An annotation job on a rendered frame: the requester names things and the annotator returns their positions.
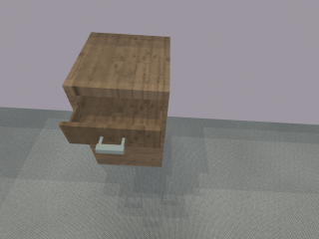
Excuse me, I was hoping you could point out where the drawer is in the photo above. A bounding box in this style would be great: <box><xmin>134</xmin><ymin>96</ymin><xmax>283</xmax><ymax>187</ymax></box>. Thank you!
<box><xmin>59</xmin><ymin>96</ymin><xmax>162</xmax><ymax>148</ymax></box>

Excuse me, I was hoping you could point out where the cabinet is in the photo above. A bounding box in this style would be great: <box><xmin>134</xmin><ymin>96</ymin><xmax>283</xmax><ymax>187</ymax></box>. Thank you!
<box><xmin>62</xmin><ymin>32</ymin><xmax>170</xmax><ymax>167</ymax></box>

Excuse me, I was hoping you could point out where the handle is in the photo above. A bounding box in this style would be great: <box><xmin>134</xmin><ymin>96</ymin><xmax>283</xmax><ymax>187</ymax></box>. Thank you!
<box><xmin>95</xmin><ymin>136</ymin><xmax>126</xmax><ymax>154</ymax></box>

